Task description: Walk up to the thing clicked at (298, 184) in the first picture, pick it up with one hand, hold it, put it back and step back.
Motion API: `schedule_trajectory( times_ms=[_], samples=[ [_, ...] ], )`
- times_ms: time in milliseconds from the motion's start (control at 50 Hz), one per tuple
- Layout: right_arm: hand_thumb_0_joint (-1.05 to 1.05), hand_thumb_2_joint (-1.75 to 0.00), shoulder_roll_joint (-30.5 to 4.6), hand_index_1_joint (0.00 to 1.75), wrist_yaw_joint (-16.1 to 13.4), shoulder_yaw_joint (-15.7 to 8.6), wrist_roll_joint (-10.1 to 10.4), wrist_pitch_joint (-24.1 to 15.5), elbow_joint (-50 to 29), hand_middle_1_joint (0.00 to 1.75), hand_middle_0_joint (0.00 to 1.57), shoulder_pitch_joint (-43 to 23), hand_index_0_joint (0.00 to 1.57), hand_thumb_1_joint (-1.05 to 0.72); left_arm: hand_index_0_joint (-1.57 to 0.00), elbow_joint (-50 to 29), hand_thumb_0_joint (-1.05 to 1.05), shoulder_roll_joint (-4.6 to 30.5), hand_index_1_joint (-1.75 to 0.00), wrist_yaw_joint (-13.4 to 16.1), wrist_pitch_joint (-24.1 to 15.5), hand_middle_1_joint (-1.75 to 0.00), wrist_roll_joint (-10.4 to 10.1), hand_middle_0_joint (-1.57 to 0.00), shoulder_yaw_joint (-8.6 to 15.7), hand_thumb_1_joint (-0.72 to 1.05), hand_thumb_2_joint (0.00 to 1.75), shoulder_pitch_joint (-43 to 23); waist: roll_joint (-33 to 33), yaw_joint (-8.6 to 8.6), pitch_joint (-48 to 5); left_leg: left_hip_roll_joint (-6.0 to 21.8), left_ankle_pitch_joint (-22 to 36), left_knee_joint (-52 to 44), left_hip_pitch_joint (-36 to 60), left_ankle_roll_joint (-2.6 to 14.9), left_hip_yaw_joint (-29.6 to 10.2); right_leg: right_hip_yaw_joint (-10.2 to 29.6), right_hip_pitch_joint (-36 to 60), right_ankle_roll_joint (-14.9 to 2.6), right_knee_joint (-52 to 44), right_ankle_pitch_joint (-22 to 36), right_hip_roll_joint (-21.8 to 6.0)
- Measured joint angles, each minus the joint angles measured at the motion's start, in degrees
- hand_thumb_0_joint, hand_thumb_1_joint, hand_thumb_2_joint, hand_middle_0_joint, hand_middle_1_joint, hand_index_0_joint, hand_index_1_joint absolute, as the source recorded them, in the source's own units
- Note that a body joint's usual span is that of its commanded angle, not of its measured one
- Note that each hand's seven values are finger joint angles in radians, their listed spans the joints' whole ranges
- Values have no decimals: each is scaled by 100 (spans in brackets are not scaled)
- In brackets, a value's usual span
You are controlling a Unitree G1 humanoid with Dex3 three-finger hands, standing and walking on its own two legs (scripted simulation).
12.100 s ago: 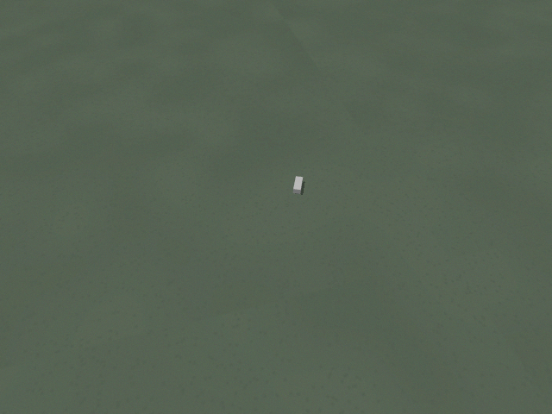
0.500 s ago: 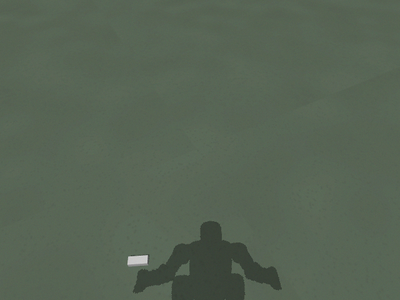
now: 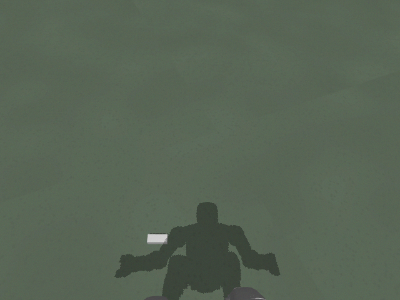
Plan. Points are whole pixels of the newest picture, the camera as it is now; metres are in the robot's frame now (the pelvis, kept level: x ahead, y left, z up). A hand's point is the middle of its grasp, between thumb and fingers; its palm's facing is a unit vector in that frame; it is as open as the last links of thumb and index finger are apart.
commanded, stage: walk up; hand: left
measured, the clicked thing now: (157, 239) +0.45 +0.19 -0.74
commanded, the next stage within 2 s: stand in 1.68 s
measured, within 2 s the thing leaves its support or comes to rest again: neither
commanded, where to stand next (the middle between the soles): +0.05 -0.04 m, yaw -4 degrees
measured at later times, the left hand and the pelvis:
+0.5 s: hand out of the picture +0.11 +0.23 -0.14, palm faces -0.08 -0.93 -0.35, open 7.4 cm; pelvis +0.00 -0.01 +0.00, yaw -3 degrees
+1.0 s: hand out of the picture +0.10 +0.22 -0.12, palm faces -0.05 -0.94 -0.34, open 7.4 cm; pelvis +0.00 -0.03 +0.02, yaw -4 degrees
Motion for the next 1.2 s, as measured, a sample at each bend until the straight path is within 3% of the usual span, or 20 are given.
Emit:
schedule_trajectory(
  times_ms=[80, 180, 200, 240, 260, 320, 360, 440, 500, 520, 600, 640, 660, 920, 1200],
  samples=[
    [0, -90, 82, 30, -97, 87, 39, -166, -120, 30, 21, -34, 20, -90, -20, 18, 0, -200, -30, -126, 67, -30, 59, -20, -56, 90, 90, 61, 61, 4, 37, 59, -17, -76, 118, 37, 139, -269, 182, 53, -533, -48, 158],
    [0, -90, -13, 30, -237, 105, 93, -262, -333, 30, 21, -73, 20, -90, -21, -172, 0, -365, -30, -272, 151, -30, 146, -20, -16, 90, 90, -3, 144, 2, 133, 166, -97, 56, 62, -12, 235, -521, 375, -21, -976, 97, 166],
    [0, -90, -57, 30, -259, 106, 101, -258, -363, 30, 21, -70, 20, -90, -21, -224, 0, -383, -30, -291, 142, -30, 154, -20, -2, 90, 90, -18, 166, 5, 138, 197, -136, 131, 27, -36, 238, -547, 464, -50, -1193, 212, 161],
    [0, -90, -167, 30, -298, 101, 137, -215, -376, 30, 21, -89, 20, -90, -21, -303, 0, -436, -30, -302, 72, -30, 180, -20, 22, 90, 90, -49, 282, 4, 163, 312, -239, 366, -55, -71, 187, -630, 634, -52, -1635, 980, 221],
    [0, -90, -204, 30, -321, 89, 168, -170, -349, 30, 21, -120, 20, -90, -21, -338, 0, -466, -30, -304, 35, -30, 193, -20, 19, 90, 90, -60, 340, -24, 177, 342, -238, 500, -111, -2, 107, -681, 655, -55, -1637, 1001, 270],
    [0, -90, -269, 30, -387, 73, 205, -80, -252, 30, 21, -196, 20, -90, -21, -469, 0, -526, -30, -334, -26, -30, 181, -20, -36, 90, 90, -52, 259, 3, 146, 77, -1214, 1260, -302, 139, -50, -616, 662, -118, -1640, 929, 213],
    [0, -90, -331, 30, -399, 71, 222, -100, -220, 30, 21, -212, 20, -90, -21, -560, 0, -594, -30, -318, -47, -30, 187, -20, -81, 90, 90, -46, 242, 20, 121, -48, -1330, 1508, -345, 175, -70, -576, 699, -122, -1762, 992, 184],
    [0, -90, -375, 30, -377, 102, 196, -198, -163, 30, 20, -177, 20, -90, -21, -711, 0, -643, -30, -287, -72, -30, 184, -20, -141, 90, 90, -48, 198, 21, 54, -56, -1072, 795, -115, 143, 98, -581, 715, -105, -1916, 1088, 170],
    [0, -90, -306, 30, -356, 109, 130, -289, -87, 30, 20, -142, 20, -90, -21, -724, 0, -585, -30, -289, -35, -30, 94, -20, -170, 90, 90, -96, 58, -7, 41, -122, 136, -342, 295, 139, 221, -585, 644, -44, -1689, 967, 94],
    [0, -90, -235, 30, -352, 122, 92, -311, -48, 30, 20, -141, 20, -90, -21, -677, 0, -557, -30, -286, 1, -30, 54, -20, -163, 90, 90, -131, -58, 10, 48, -179, 227, -421, 362, 112, 277, -512, 634, -24, -1615, 955, 42],
    [0, -90, -117, 30, -267, 243, 67, -362, 5, 30, 20, -74, 20, -90, -21, -461, 0, -520, -30, -293, 85, -30, 20, -20, -151, 90, 90, -193, -56, -11, -77, -53, 101, -391, 383, 87, 253, -437, 719, -50, -1603, 410, 106],
    [0, -90, -88, 30, -242, 293, 87, -354, 38, 30, 21, -106, 20, -90, -21, -346, 0, -491, -30, -301, 24, -30, 13, -20, -129, 90, 90, -194, -29, 25, -96, 38, 73, -361, 408, 19, 279, -488, 889, -5, -2044, 1221, 71],
    [0, -90, -76, 30, -234, 307, 109, -335, 69, 30, 21, -149, 20, -90, -21, -265, 0, -490, -30, -300, -10, -30, 15, -20, -127, 90, 90, -198, 17, 10, -89, 91, 74, -363, 437, -14, 260, -517, 951, 28, -2130, 1325, 112],
    [0, -90, -95, 30, -160, 360, 169, -282, 597, 30, 20, -438, 20, -90, -21, 456, 0, -704, -30, -316, -119, -30, -9, -20, -246, 90, 90, -363, 314, -17, -350, 101, 678, -1510, 987, -80, 249, -539, 1455, 48, -3138, 1705, 124],
    [0, -90, -50, 30, -169, 352, 119, -290, 991, 30, 20, -519, 20, -90, -21, 816, 0, -722, -30, -292, -116, -30, -6, -20, -212, 90, 90, -552, 195, -45, -447, 107, 903, -1928, 1145, -48, 329, -462, 1638, 97, -3669, 2021, 130]
  ],
)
